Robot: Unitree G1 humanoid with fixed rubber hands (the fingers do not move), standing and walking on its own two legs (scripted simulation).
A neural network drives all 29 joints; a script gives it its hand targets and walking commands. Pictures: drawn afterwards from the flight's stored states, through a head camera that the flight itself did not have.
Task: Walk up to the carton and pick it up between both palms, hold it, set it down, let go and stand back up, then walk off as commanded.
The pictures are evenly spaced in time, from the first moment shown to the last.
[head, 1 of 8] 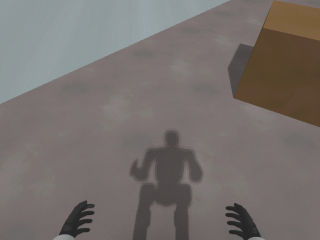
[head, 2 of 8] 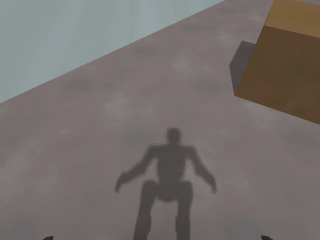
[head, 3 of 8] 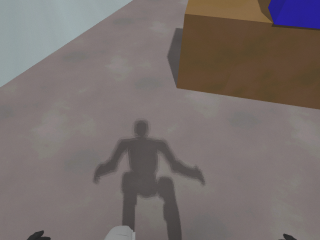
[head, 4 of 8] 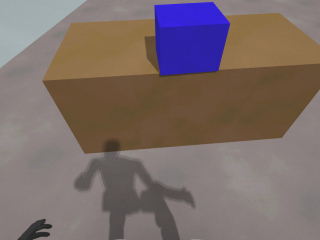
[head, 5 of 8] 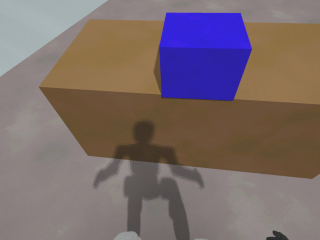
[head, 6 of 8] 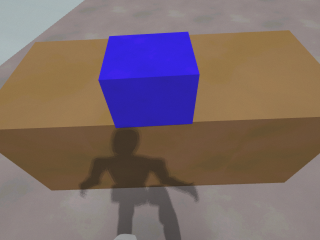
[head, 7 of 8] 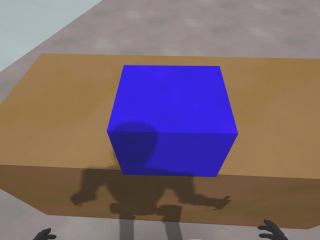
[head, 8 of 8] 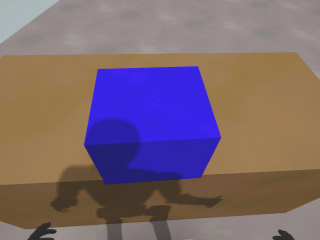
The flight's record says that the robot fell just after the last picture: no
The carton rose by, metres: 0.00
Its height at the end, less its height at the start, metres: +0.00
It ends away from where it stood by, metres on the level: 0.00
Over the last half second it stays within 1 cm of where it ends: yes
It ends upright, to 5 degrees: yes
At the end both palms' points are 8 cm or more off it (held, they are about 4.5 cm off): yes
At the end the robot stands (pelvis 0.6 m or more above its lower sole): yes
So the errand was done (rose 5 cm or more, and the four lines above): no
